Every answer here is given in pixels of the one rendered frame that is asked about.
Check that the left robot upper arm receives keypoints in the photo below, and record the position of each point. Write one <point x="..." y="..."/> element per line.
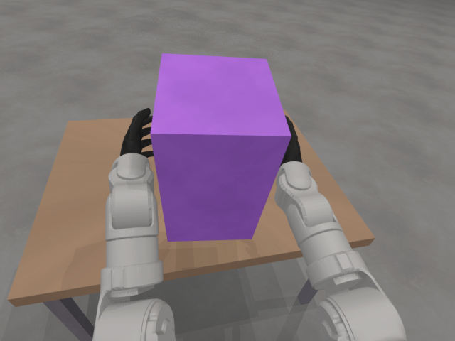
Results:
<point x="141" y="320"/>

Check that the robot left hand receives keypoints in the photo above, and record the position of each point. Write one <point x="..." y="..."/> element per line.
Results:
<point x="133" y="142"/>

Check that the carton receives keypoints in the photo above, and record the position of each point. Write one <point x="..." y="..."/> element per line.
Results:
<point x="219" y="135"/>

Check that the robot left forearm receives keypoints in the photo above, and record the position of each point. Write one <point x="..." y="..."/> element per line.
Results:
<point x="131" y="230"/>

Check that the right robot upper arm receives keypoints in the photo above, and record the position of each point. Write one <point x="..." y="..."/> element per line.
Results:
<point x="362" y="314"/>

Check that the robot right hand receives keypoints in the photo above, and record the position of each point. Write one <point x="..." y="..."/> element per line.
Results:
<point x="293" y="150"/>

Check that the robot right forearm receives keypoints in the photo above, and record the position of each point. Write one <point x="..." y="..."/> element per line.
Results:
<point x="332" y="264"/>

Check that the table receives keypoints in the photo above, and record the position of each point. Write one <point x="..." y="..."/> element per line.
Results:
<point x="66" y="248"/>

